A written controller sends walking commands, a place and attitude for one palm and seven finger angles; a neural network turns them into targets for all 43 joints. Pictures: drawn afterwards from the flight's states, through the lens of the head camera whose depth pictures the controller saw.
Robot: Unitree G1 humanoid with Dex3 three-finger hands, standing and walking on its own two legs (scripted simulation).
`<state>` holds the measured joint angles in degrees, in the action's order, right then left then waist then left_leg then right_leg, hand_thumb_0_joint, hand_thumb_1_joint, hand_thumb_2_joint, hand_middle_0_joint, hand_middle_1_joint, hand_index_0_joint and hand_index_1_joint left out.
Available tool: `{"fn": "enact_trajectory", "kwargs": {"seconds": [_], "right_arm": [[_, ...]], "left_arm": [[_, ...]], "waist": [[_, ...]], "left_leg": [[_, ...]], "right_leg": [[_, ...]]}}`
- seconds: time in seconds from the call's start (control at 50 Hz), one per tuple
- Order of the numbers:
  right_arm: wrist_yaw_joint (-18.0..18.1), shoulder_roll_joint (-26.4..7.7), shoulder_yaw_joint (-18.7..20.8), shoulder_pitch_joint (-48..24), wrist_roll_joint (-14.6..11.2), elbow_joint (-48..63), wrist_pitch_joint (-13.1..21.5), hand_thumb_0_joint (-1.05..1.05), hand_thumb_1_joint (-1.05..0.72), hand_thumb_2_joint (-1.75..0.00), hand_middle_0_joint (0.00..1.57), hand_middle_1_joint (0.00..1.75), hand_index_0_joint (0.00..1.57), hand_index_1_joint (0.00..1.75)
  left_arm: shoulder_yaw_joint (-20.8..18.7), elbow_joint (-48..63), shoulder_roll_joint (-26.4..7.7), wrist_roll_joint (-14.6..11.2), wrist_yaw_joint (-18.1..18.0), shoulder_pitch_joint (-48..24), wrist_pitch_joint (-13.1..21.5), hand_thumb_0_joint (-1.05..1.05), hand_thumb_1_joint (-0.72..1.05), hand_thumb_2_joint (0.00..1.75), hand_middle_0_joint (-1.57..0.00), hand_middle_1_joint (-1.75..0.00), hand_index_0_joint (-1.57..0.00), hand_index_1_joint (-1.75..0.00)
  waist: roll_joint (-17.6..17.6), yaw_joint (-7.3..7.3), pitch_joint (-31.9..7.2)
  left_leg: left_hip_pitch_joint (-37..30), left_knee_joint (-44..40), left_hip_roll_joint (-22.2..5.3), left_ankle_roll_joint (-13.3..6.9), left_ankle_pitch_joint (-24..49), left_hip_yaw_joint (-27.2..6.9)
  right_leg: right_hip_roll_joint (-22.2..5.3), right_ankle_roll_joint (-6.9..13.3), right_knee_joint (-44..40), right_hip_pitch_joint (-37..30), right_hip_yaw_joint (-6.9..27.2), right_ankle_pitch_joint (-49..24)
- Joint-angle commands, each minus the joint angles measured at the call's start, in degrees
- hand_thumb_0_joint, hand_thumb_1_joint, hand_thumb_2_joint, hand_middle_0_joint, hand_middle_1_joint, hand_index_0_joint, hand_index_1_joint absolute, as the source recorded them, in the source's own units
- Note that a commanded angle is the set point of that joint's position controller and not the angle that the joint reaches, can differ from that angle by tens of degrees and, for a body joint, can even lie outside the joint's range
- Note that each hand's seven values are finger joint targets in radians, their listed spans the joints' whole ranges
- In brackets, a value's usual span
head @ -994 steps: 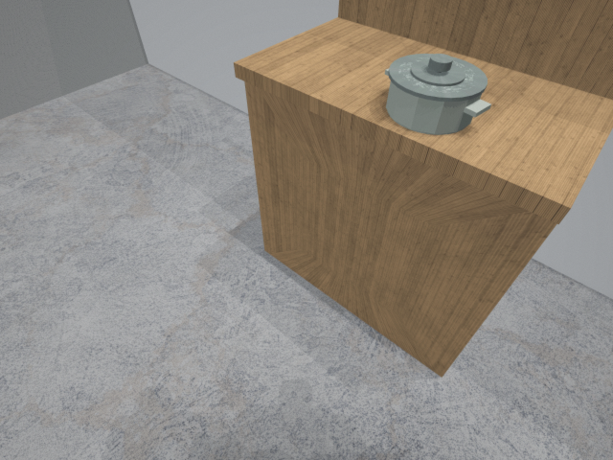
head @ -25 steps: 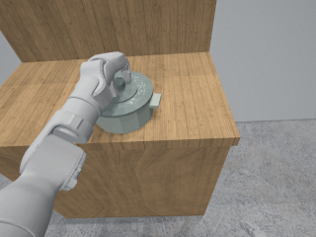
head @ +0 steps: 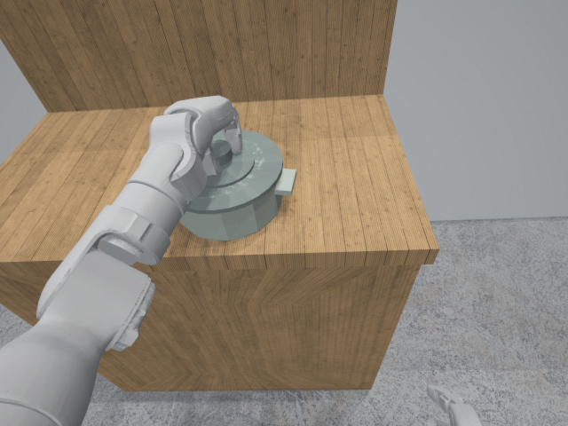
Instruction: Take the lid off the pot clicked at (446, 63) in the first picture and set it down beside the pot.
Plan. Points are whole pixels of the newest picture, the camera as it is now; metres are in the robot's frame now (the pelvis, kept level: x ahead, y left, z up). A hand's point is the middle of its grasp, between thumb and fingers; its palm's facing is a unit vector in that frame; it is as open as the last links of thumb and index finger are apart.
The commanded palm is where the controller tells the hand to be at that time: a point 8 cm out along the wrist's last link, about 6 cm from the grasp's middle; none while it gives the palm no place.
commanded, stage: close the fingers and squeeze the knob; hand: left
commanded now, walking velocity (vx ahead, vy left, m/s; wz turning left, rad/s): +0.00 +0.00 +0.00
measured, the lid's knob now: (217, 153) +0.47 +0.11 +0.16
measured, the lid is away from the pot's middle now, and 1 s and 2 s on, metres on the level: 0.00 0.00 0.02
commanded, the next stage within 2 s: lift the lid straight up in 0.56 s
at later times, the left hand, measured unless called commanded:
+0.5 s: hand (210, 154) +0.44 +0.11 +0.18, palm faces -0.33 -0.08 -0.94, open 7.6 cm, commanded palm +0.43 +0.12 +0.24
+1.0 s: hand (208, 148) +0.45 +0.11 +0.19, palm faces -0.32 -0.08 -0.94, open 7.6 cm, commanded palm +0.43 +0.12 +0.27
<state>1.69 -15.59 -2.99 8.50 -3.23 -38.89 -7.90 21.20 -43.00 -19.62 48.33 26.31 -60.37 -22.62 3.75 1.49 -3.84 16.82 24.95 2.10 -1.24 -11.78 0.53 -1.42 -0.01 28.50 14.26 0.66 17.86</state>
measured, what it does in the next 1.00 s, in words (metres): stands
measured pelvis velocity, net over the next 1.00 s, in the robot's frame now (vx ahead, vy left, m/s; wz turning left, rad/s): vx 0.00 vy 0.00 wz -0.01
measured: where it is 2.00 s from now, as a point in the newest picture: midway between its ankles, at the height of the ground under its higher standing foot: outside the picture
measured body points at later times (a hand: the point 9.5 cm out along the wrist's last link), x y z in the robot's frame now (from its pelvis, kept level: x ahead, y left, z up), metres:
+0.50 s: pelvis +0.00 +0.00 +0.00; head +0.00 -0.04 +0.45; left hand +0.46 +0.11 +0.23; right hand +0.13 -0.25 -0.13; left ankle +0.01 +0.11 -0.74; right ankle -0.04 -0.12 -0.74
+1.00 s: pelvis +0.00 +0.00 +0.00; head +0.00 -0.04 +0.45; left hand +0.46 +0.12 +0.24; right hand +0.13 -0.25 -0.13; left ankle +0.01 +0.11 -0.74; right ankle -0.04 -0.12 -0.74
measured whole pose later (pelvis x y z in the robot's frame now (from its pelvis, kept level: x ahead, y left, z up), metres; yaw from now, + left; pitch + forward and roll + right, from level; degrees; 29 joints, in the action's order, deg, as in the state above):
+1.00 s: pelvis +0.00 +0.00 +0.00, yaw +0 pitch +3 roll +1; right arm 2.9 -15.6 -2.8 10.1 -3.0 -40.3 -4.9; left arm 20.2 -46.5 -20.9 47.9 27.5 -63.1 -20.1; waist 3.5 1.9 -3.4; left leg 16.4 24.6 2.0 -1.2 -11.6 0.8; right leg -1.3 0.1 28.5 14.2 1.0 17.7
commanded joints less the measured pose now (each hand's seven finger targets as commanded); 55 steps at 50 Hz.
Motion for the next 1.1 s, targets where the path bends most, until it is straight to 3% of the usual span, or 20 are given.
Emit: {"fn": "enact_trajectory", "kwargs": {"seconds": [0.0,0.1,0.14,0.22,0.3,0.34,0.4,0.44,0.52,0.56,0.6,0.64,0.72,0.76,0.8,0.92,0.96,1.02,1.06,1.08], "right_arm": [[0.2,-6.3,2.0,-5.5,0.1,6.9,1.9,0.00,-0.90,-0.90,0.20,0.30,0.20,0.30],[0.6,-6.2,2.0,-5.8,0.2,6.6,1.9,0.00,-0.90,-0.90,0.20,0.30,0.20,0.30],[0.9,-5.9,1.7,-5.4,0.4,6.6,2.3,0.00,-0.90,-0.90,0.20,0.30,0.20,0.30],[0.9,-5.8,1.8,-5.4,0.3,6.5,2.3,0.00,-0.90,-0.90,0.20,0.30,0.20,0.30],[1.3,-6.4,1.9,-4.9,0.6,6.0,2.2,0.00,-0.90,-0.90,0.20,0.30,0.20,0.30],[1.3,-5.8,1.7,-4.9,0.4,6.2,2.5,0.00,-0.90,-0.90,0.20,0.30,0.20,0.30],[1.4,-6.6,2.0,-4.2,0.6,5.8,2.3,0.00,-0.90,-0.90,0.20,0.30,0.20,0.30],[1.2,-6.0,2.0,-4.2,0.4,6.0,2.5,0.00,-0.90,-0.90,0.20,0.30,0.20,0.30],[1.5,-6.4,1.9,-4.1,0.5,5.9,2.5,0.00,-0.90,-0.90,0.20,0.30,0.20,0.30],[1.5,-6.2,1.8,-4.0,0.2,5.6,2.3,0.00,-0.90,-0.90,0.20,0.30,0.20,0.30],[1.5,-6.8,2.1,-3.3,0.6,5.3,2.4,0.00,-0.90,-0.90,0.20,0.30,0.20,0.30],[1.6,-6.2,1.9,-3.3,0.5,5.5,2.6,0.00,-0.90,-0.90,0.20,0.30,0.20,0.30],[1.8,-6.4,1.9,-3.9,0.6,6.4,3.3,0.00,-0.90,-0.90,0.20,0.30,0.20,0.30],[1.6,-6.0,2.1,-3.8,0.3,6.2,3.7,0.00,-0.90,-0.90,0.20,0.30,0.20,0.30],[1.4,-6.4,2.3,-3.9,0.5,6.4,4.1,0.00,-0.90,-0.90,0.20,0.30,0.20,0.30],[1.3,-6.1,2.2,-4.2,0.3,6.1,5.5,0.00,-0.90,-0.90,0.20,0.30,0.20,0.30],[1.2,-5.9,2.0,-4.4,0.1,5.8,5.5,0.00,-0.90,-0.90,0.20,0.30,0.20,0.30],[0.9,-6.0,2.2,-4.7,0.4,6.2,6.1,0.00,-0.90,-0.90,0.20,0.30,0.20,0.30],[0.8,-5.6,2.1,-4.9,0.2,6.0,5.9,0.00,-0.90,-0.90,0.20,0.30,0.20,0.30],[0.7,-6.0,2.1,-4.8,0.2,5.7,5.7,0.00,-0.90,-0.90,0.20,0.30,0.20,0.30]], "left_arm": [[-5.2,8.6,-10.3,1.1,-1.7,-31.1,0.2,0.00,0.38,0.86,-0.77,-1.00,-0.73,-0.98],[-3.6,7.9,-8.7,1.2,-1.9,-33.2,0.5,0.00,0.42,0.89,-0.78,-1.00,-0.72,-0.97],[-6.0,6.9,-11.2,1.8,-2.2,-32.8,0.6,0.00,0.44,0.90,-0.79,-1.01,-0.73,-0.97],[-4.1,6.6,-9.1,1.5,-1.7,-33.3,0.8,0.00,0.48,0.92,-0.81,-1.01,-0.74,-0.98],[-6.1,4.6,-11.8,1.5,-2.0,-33.3,1.1,0.00,0.52,0.93,-0.83,-1.02,-0.76,-0.99],[-4.2,4.0,-9.2,1.7,-1.8,-33.0,1.2,0.00,0.54,0.94,-0.84,-1.02,-0.77,-0.99],[-6.0,4.5,-11.9,1.8,-1.9,-34.0,1.6,0.00,0.57,0.95,-0.86,-1.03,-0.78,-1.00],[-4.1,4.2,-9.3,1.9,-1.8,-34.1,1.7,0.00,0.58,0.96,-0.87,-1.04,-0.80,-1.01],[-6.0,1.9,-11.9,2.1,-1.8,-33.2,1.7,0.00,0.62,0.98,-0.89,-1.05,-0.82,-1.02],[-3.4,2.3,-9.1,1.8,-1.6,-34.9,1.8,0.00,0.63,0.99,-0.90,-1.05,-0.83,-1.02],[-6.3,1.6,-12.4,1.8,-2.0,-34.2,1.9,0.00,0.64,0.99,-0.91,-1.05,-0.84,-1.03],[-4.0,0.9,-9.6,2.1,-1.9,-34.5,2.0,0.00,0.64,1.00,-0.92,-1.06,-0.84,-1.03],[-8.6,6.1,-16.3,2.5,-2.2,-39.0,3.0,0.00,0.64,1.00,-0.92,-1.06,-0.85,-1.03],[-5.8,4.7,-12.1,2.1,-1.7,-36.7,2.8,0.00,0.64,1.00,-0.93,-1.06,-0.85,-1.03],[-7.9,8.7,-15.0,1.5,-1.9,-39.3,3.1,0.00,0.64,1.00,-0.93,-1.06,-0.85,-1.03],[-8.3,10.4,-15.9,2.0,-2.0,-41.3,3.1,0.00,0.64,1.00,-0.93,-1.06,-0.85,-1.03],[-6.3,8.7,-13.3,1.9,-1.8,-40.6,2.7,0.00,0.64,1.00,-0.93,-1.06,-0.85,-1.03],[-8.5,12.5,-15.8,1.9,-2.0,-42.2,2.7,0.00,0.64,1.00,-0.93,-1.06,-0.85,-1.03],[-6.1,9.7,-12.4,1.9,-1.5,-39.8,1.9,0.00,0.64,1.00,-0.93,-1.06,-0.85,-1.03],[-7.8,8.9,-14.6,2.1,-1.6,-40.1,1.5,0.00,0.64,1.00,-0.93,-1.06,-0.85,-1.03]], "waist": [[-7.5,0.32,-19.5],[-7.4,0.91,-19.9],[-7.8,0.30,-21.0],[-7.9,0.80,-20.0],[-8.8,0.59,-18.9],[-8.0,0.78,-18.4],[-7.6,0.61,-19.4],[-7.9,0.98,-19.3],[-9.1,0.84,-17.9],[-8.3,1.48,-17.3],[-8.3,0.87,-18.0],[-7.7,1.36,-18.0],[-6.7,0.40,-23.0],[-7.0,0.90,-21.3],[-6.0,0.45,-23.2],[-5.7,0.44,-24.3],[-6.7,0.63,-22.4],[-5.1,-0.05,-26.7],[-6.2,0.29,-23.6],[-7.2,0.01,-22.9]], "left_leg": [[-14.9,0.7,2.2,-2.8,19.0,-0.5],[-15.2,0.5,2.2,-2.7,15.9,-0.4],[-14.9,0.4,2.3,-2.9,16.2,-0.4],[-14.7,0.3,2.3,-2.9,15.9,0.0],[-13.2,0.0,2.5,-2.9,13.2,0.0],[-13.4,-0.1,2.6,-3.0,13.3,0.1],[-13.3,-0.2,2.5,-3.0,13.7,0.2],[-14.0,-0.1,2.4,-3.0,13.6,0.1],[-12.5,-0.2,2.5,-3.2,12.0,0.5],[-12.7,-0.7,2.5,-3.0,11.1,0.5],[-12.7,-0.4,2.4,-3.0,11.0,0.3],[-12.9,-0.3,2.5,-3.1,11.5,0.3],[-14.0,-0.2,2.4,-3.2,13.4,0.2],[-14.9,0.4,2.3,-3.4,15.7,0.2],[-16.0,0.5,2.2,-3.3,17.0,-0.2],[-17.9,0.8,2.0,-3.3,19.4,-0.5],[-17.2,0.6,2.0,-3.2,19.1,-0.5],[-19.4,1.3,1.8,-3.1,23.3,-1.0],[-18.4,1.2,1.9,-3.2,22.7,-0.7],[-17.3,0.8,1.8,-3.0,21.3,-0.6]], "right_leg": [[3.2,2.1,-2.8,-0.9,-2.3,-24.3],[3.1,2.1,-3.0,-0.2,-2.1,-22.5],[3.2,2.0,-2.7,-1.5,-1.9,-23.4],[3.1,1.8,-3.0,-1.2,-1.9,-23.7],[3.0,2.0,-3.3,-1.3,-1.8,-22.4],[3.1,1.9,-3.3,-0.8,-1.9,-22.3],[2.9,2.0,-3.3,-1.7,-1.7,-23.2],[3.2,1.9,-3.2,-0.9,-1.9,-22.3],[3.1,1.7,-3.6,-1.0,-1.6,-21.9],[3.1,1.7,-3.7,0.0,-1.9,-20.8],[3.1,1.9,-3.7,-0.5,-1.8,-20.6],[3.2,1.8,-3.5,-0.1,-1.9,-20.9],[2.8,1.8,-2.9,-3.3,-1.1,-23.4],[3.1,1.8,-3.0,-1.5,-1.5,-24.0],[3.0,2.0,-2.8,-2.6,-1.4,-24.8],[3.1,1.9,-2.7,-1.8,-1.4,-25.0],[3.2,1.8,-2.8,-0.7,-1.7,-24.5],[2.9,1.9,-2.0,-2.5,-1.3,-26.7],[3.1,1.9,-2.4,-1.0,-1.7,-25.9],[3.0,1.8,-2.6,-1.4,-1.6,-25.4]]}}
